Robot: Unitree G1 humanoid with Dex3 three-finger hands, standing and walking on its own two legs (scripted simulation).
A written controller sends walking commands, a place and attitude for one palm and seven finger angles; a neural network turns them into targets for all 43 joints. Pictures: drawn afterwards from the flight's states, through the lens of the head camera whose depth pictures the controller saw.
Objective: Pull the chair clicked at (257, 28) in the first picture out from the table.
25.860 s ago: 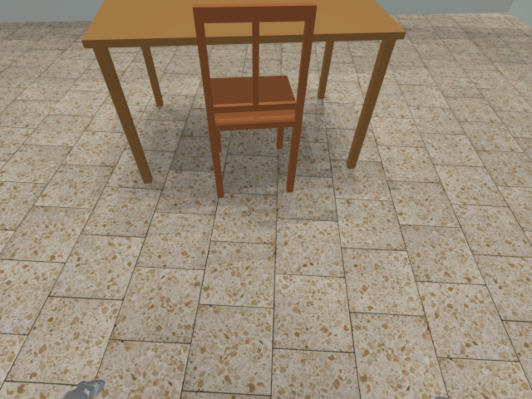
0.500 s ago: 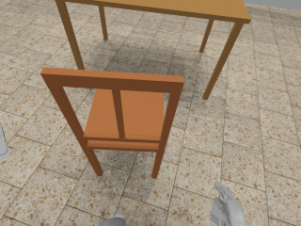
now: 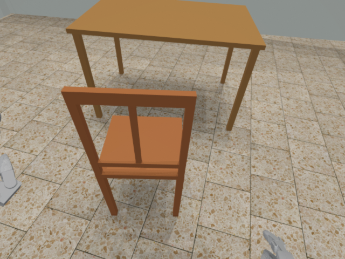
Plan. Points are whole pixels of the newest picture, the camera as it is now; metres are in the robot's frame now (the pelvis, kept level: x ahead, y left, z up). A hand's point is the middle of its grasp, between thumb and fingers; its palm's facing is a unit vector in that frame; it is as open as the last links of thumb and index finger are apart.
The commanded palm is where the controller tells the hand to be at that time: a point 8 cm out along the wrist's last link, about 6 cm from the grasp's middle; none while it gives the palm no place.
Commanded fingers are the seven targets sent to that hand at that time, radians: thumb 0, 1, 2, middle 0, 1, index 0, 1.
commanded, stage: stop stepping back and stand still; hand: left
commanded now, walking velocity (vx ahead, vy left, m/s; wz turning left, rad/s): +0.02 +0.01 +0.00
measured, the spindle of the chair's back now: (135, 137) +0.54 +0.15 -0.09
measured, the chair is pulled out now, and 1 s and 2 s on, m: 0.64 0.64 0.64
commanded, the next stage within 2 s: let the arm hang, fingers relaxed in 0.62 s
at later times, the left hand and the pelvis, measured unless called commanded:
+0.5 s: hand (36, 167) +0.23 +0.26 +0.16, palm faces +0.38 -0.79 -0.48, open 7.4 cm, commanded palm +0.17 +0.30 +0.18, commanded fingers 0.00 0.90 0.90 -0.20 -0.30 -0.20 -0.30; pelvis +0.03 +0.00 +0.01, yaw +0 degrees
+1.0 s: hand out of the picture +0.09 +0.16 -0.16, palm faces +0.07 -0.99 -0.15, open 7.1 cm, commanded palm none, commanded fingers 0.00 0.90 0.90 -0.20 -0.30 -0.20 -0.30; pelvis +0.02 -0.01 +0.00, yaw +1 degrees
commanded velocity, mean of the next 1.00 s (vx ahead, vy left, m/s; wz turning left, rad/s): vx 0.00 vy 0.00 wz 0.00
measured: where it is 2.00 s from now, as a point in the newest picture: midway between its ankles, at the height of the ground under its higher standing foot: outside the picture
